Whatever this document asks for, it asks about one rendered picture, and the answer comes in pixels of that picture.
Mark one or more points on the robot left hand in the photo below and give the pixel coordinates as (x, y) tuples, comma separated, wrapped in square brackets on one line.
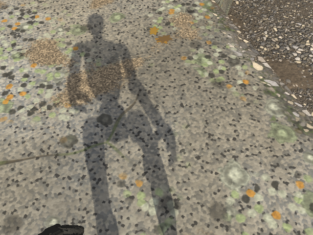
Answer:
[(57, 229)]

